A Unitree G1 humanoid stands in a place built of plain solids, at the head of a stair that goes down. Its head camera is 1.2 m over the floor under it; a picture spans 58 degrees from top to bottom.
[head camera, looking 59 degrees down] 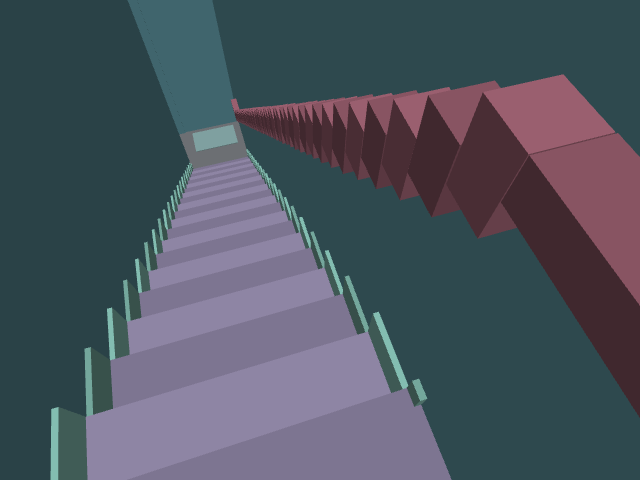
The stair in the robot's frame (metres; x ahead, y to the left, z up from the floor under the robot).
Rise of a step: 0.21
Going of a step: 0.24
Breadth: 0.96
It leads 17 degrees to the left of straight ahead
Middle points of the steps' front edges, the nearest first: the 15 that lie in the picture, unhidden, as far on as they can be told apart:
0.12 0.21 0.00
0.36 0.28 -0.21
0.59 0.35 -0.42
0.82 0.42 -0.63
1.05 0.49 -0.84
1.28 0.56 -1.05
1.51 0.63 -1.26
1.74 0.70 -1.48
1.97 0.77 -1.69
2.20 0.84 -1.90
2.43 0.91 -2.11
2.66 0.99 -2.32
2.89 1.06 -2.53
3.12 1.13 -2.74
3.35 1.20 -2.95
